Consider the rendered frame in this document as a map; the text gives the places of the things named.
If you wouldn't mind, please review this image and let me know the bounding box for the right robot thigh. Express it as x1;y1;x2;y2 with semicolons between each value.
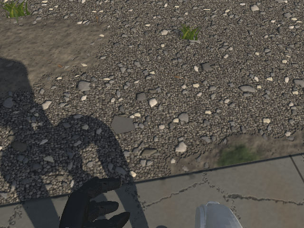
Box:
195;203;242;228

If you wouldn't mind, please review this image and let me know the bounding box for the right robot shin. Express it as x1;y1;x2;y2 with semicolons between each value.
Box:
205;200;219;206

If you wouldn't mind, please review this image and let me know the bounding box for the left robot hand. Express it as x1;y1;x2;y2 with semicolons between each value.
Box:
59;177;130;228

